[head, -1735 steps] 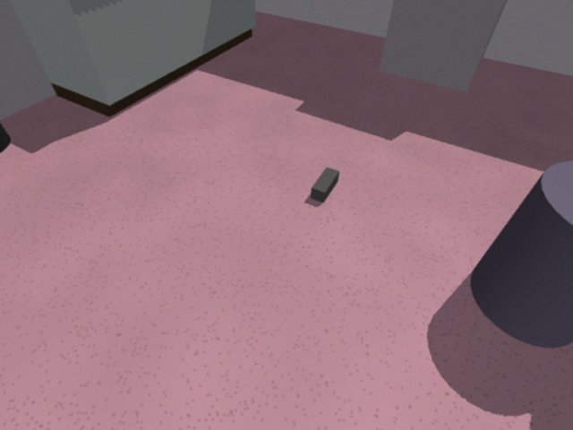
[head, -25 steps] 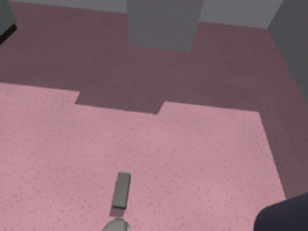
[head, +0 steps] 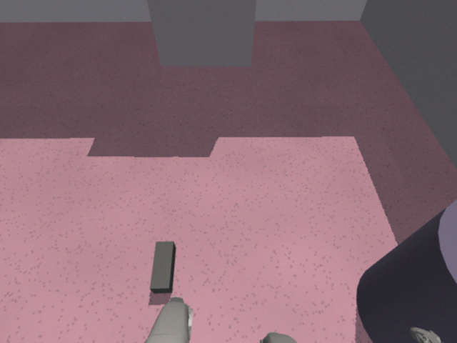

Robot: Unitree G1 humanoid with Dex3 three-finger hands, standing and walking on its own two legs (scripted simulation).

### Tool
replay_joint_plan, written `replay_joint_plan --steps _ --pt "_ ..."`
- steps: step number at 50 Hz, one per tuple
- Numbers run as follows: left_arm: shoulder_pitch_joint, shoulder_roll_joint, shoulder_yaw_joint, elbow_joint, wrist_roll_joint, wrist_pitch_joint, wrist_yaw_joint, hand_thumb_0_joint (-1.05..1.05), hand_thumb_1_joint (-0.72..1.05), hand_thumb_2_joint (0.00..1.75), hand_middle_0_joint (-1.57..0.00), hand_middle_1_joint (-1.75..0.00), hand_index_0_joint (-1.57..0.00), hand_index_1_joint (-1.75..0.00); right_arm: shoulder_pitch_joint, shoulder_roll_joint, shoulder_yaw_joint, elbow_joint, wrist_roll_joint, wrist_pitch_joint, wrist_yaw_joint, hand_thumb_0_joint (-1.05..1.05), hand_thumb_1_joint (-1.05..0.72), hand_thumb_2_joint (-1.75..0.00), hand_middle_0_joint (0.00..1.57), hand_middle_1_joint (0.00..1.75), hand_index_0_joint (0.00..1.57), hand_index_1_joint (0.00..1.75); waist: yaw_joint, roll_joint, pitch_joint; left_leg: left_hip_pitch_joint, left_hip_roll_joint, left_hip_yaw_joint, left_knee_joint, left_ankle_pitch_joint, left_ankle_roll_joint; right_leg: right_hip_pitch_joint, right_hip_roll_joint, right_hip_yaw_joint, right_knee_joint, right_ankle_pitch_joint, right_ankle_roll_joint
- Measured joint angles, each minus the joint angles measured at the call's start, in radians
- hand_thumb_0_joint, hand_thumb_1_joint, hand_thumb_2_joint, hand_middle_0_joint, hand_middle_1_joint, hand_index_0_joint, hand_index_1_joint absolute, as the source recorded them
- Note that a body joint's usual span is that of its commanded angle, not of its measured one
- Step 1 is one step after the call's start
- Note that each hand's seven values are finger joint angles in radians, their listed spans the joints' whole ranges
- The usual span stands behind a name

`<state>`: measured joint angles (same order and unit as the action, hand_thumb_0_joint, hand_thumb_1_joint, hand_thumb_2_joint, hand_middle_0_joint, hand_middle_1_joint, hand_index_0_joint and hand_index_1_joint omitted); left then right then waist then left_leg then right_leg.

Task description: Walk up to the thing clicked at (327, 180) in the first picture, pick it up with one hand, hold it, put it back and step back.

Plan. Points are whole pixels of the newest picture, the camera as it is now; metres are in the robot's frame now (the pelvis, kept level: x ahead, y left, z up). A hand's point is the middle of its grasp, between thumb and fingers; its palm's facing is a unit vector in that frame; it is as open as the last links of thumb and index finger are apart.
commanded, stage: walk up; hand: left
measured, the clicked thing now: (163, 266) +0.47 +0.28 -0.69
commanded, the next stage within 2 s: none
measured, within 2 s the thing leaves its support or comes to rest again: neither
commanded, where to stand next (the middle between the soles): +0.11 +0.03 m, yaw +3 degrees
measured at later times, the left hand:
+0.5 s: hand out of the picture +0.01 +0.33 -0.10, palm faces +0.14 -0.88 -0.45, open 7.4 cm
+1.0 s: hand out of the picture +0.14 +0.33 -0.13, palm faces -0.01 -0.93 -0.36, open 7.3 cm
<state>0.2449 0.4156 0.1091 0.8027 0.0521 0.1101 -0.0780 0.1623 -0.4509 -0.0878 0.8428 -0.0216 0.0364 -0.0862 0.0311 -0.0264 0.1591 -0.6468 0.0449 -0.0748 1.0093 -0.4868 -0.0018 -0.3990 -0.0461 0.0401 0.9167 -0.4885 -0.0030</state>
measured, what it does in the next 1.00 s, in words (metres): walks ahead: left foot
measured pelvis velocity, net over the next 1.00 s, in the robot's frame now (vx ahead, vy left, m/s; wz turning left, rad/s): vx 0.09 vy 0.06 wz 0.08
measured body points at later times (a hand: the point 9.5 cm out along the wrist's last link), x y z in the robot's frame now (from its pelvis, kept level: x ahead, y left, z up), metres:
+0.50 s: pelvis +0.03 +0.03 +0.03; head +0.03 +0.03 +0.48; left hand +0.00 +0.38 -0.07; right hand +0.15 -0.28 -0.08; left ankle +0.08 +0.17 -0.69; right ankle +0.01 -0.12 -0.70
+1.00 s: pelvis +0.09 +0.06 +0.03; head +0.18 +0.08 +0.46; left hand +0.14 +0.38 -0.11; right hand +0.21 -0.24 -0.09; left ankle +0.07 +0.17 -0.70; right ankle +0.14 -0.04 -0.69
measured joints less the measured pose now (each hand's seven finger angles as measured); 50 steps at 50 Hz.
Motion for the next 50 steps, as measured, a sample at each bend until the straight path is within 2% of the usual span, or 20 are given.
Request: replay_joint_plan --steps 2,4,7,9,10,13,15,19,24,26,28,29,31,33,38,42,45,48,50 --pt "0.015 -0.033 -0.012 0.012 0.003 -0.005 0.018 0.00 0.91 0.90 -0.20 -0.30 -0.21 -0.30 0.020 -0.007 0.003 0.027 0.016 0.004 0.007 0.01 -0.91 -0.89 0.20 0.30 0.20 0.30 0.023 0.015 -0.018 -0.001 -0.073 -0.035 0.135 0.025 0.007 0.004 0.003 0.014 -0.072 0.056 -0.003" --pt "0.035 -0.062 -0.022 0.038 -0.002 -0.032 0.035 0.01 0.91 0.90 -0.21 -0.30 -0.21 -0.30 0.055 -0.014 0.005 0.034 0.025 -0.001 0.030 0.01 -0.91 -0.89 0.20 0.30 0.20 0.30 0.013 0.054 -0.044 0.027 -0.113 -0.061 0.200 0.088 0.004 0.025 0.015 -0.005 -0.160 0.104 -0.005" --pt "0.089 -0.071 -0.026 0.053 -0.012 -0.090 0.048 0.01 0.90 0.90 -0.21 -0.30 -0.21 -0.30 0.141 -0.013 0.010 0.041 0.013 -0.001 0.076 0.01 -0.91 -0.89 0.20 0.30 0.20 0.30 -0.011 0.094 -0.100 0.105 -0.131 -0.054 0.211 0.147 -0.002 0.079 0.021 -0.045 -0.257 0.100 -0.014" --pt "0.121 -0.060 -0.020 0.049 -0.020 -0.124 0.059 0.01 0.90 0.90 -0.21 -0.30 -0.21 -0.30 0.189 -0.006 0.017 0.058 0.005 0.000 0.094 0.01 -0.91 -0.89 0.20 0.30 0.20 0.30 -0.018 0.096 -0.128 0.153 -0.136 -0.054 0.182 0.172 -0.010 0.122 0.011 -0.065 -0.315 0.150 -0.017" --pt "0.132 -0.052 -0.016 0.047 -0.023 -0.139 0.066 0.01 0.90 0.90 -0.21 -0.30 -0.21 -0.30 0.204 -0.003 0.019 0.066 0.002 0.001 0.101 0.01 -0.91 -0.89 0.20 0.30 0.20 0.30 -0.019 0.095 -0.134 0.172 -0.133 -0.057 0.157 0.178 -0.014 0.142 0.005 -0.074 -0.336 0.181 -0.014" --pt "0.143 -0.042 -0.012 0.045 -0.031 -0.167 0.076 0.01 0.90 0.90 -0.21 -0.30 -0.21 -0.30 0.218 -0.003 0.020 0.080 -0.001 0.002 0.118 0.01 -0.91 -0.89 0.20 0.30 0.20 0.30 -0.022 0.118 -0.125 0.206 -0.106 -0.089 0.052 0.186 -0.019 0.204 0.004 -0.109 -0.379 0.182 -0.005" --pt "0.146 -0.033 -0.012 0.041 -0.032 -0.172 0.073 0.01 0.90 0.90 -0.21 -0.30 -0.21 -0.30 0.209 0.000 0.019 0.078 -0.001 0.000 0.132 0.01 -0.91 -0.89 0.20 0.30 0.20 0.30 -0.019 0.125 -0.113 0.213 -0.082 -0.085 -0.032 0.182 -0.019 0.234 0.003 -0.122 -0.401 0.184 -0.007" --pt "0.140 -0.010 -0.014 0.037 -0.027 -0.168 0.063 0.01 0.90 0.90 -0.21 -0.30 -0.21 -0.30 0.182 0.010 0.021 0.056 0.001 -0.015 0.158 0.01 -0.91 -0.89 0.20 0.30 0.20 0.30 -0.010 0.109 -0.094 0.214 -0.040 -0.024 -0.174 0.162 -0.014 0.270 -0.014 -0.140 -0.414 0.175 -0.005" --pt "0.144 0.023 -0.026 0.044 -0.021 -0.166 0.058 0.01 0.90 0.90 -0.21 -0.30 -0.21 -0.30 0.151 0.016 0.020 0.021 -0.002 -0.027 0.178 0.01 -0.91 -0.89 0.20 0.30 0.20 0.30 0.001 0.068 -0.111 0.254 0.003 0.062 -0.291 0.178 0.011 0.284 -0.035 -0.148 -0.388 0.130 0.010" --pt "0.146 0.036 -0.032 0.048 -0.020 -0.160 0.059 0.01 0.90 0.90 -0.21 -0.30 -0.21 -0.30 0.148 0.014 0.016 0.004 -0.002 -0.042 0.176 0.01 -0.91 -0.89 0.20 0.30 0.20 0.30 -0.003 0.048 -0.125 0.304 0.003 0.078 -0.357 0.204 0.020 0.266 -0.049 -0.145 -0.329 0.083 0.010" --pt "0.133 0.047 -0.032 0.055 -0.021 -0.146 0.065 0.01 0.90 0.90 -0.21 -0.30 -0.21 -0.30 0.133 0.025 0.012 -0.011 -0.006 -0.065 0.158 0.01 -0.91 -0.89 0.20 0.30 0.20 0.30 -0.010 -0.012 -0.110 0.307 -0.037 0.114 -0.321 0.191 0.020 0.200 -0.083 -0.081 -0.157 0.018 -0.022" --pt "0.124 0.041 -0.035 0.061 -0.025 -0.138 0.067 0.01 0.90 0.90 -0.21 -0.30 -0.21 -0.30 0.131 0.028 0.015 -0.021 -0.007 -0.076 0.149 0.01 -0.91 -0.89 0.20 0.30 0.20 0.30 -0.016 -0.021 -0.104 0.304 -0.042 0.122 -0.298 0.170 0.025 0.151 -0.061 -0.037 -0.045 0.006 -0.030" --pt "0.102 0.031 -0.053 0.075 -0.032 -0.127 0.069 0.01 0.91 0.90 -0.20 -0.30 -0.21 -0.30 0.140 0.036 0.023 -0.030 0.003 -0.089 0.138 0.01 -0.91 -0.89 0.20 0.30 0.20 0.30 -0.039 -0.022 -0.100 0.318 -0.043 0.115 -0.303 0.157 0.035 0.064 -0.002 0.004 0.127 0.013 -0.046" --pt "0.081 0.028 -0.064 0.075 -0.042 -0.128 0.063 0.01 0.91 0.90 -0.20 -0.30 -0.21 -0.30 0.156 0.052 0.036 -0.027 0.008 -0.096 0.127 0.01 -0.91 -0.89 0.20 0.30 0.20 0.30 -0.050 -0.038 -0.091 0.359 -0.050 0.113 -0.362 0.175 0.038 -0.007 0.024 0.027 0.203 0.072 -0.046" --pt "0.036 0.029 -0.055 0.052 -0.057 -0.100 0.064 0.01 0.91 0.90 -0.20 -0.30 -0.21 -0.30 0.186 0.083 0.062 -0.015 0.019 -0.117 0.080 0.01 -0.91 -0.89 0.20 0.30 0.20 0.30 -0.047 -0.074 -0.041 0.439 -0.054 0.122 -0.470 0.206 0.040 -0.127 0.049 0.090 0.191 0.172 -0.018" --pt "-0.023 0.023 -0.055 0.038 -0.075 -0.064 0.087 0.01 0.91 0.90 -0.20 -0.30 -0.21 -0.30 0.143 0.099 0.066 -0.012 0.014 -0.081 0.048 0.01 -0.90 -0.89 0.20 0.30 0.20 0.30 -0.042 -0.076 0.027 0.440 -0.045 0.127 -0.487 0.212 0.038 -0.179 0.088 0.130 0.155 0.183 -0.007" --pt "-0.053 0.010 -0.067 0.034 -0.078 -0.053 0.094 0.01 0.91 0.90 -0.20 -0.30 -0.20 -0.30 0.091 0.095 0.062 -0.026 0.016 -0.054 0.042 0.01 -0.90 -0.89 0.20 0.30 0.20 0.30 -0.041 -0.062 0.065 0.419 -0.041 0.140 -0.478 0.208 0.036 -0.163 0.088 0.099 0.058 0.201 0.000" --pt "-0.066 -0.007 -0.077 0.035 -0.063 -0.047 0.089 0.01 0.91 0.90 -0.20 -0.30 -0.21 -0.30 0.047 0.081 0.057 -0.043 0.024 -0.039 0.043 0.01 -0.90 -0.89 0.20 0.30 0.20 0.30 -0.039 -0.042 0.073 0.384 -0.041 0.160 -0.425 0.175 0.034 -0.093 0.072 0.040 -0.088 0.211 0.000" --pt "-0.071 -0.016 -0.077 0.037 -0.048 -0.041 0.081 0.01 0.91 0.90 -0.20 -0.30 -0.21 -0.30 0.028 0.072 0.054 -0.052 0.030 -0.033 0.041 0.01 -0.90 -0.89 0.20 0.30 0.20 0.30 -0.035 -0.028 0.059 0.356 -0.040 0.175 -0.368 0.139 0.028 -0.025 0.063 0.009 -0.186 0.205 -0.010"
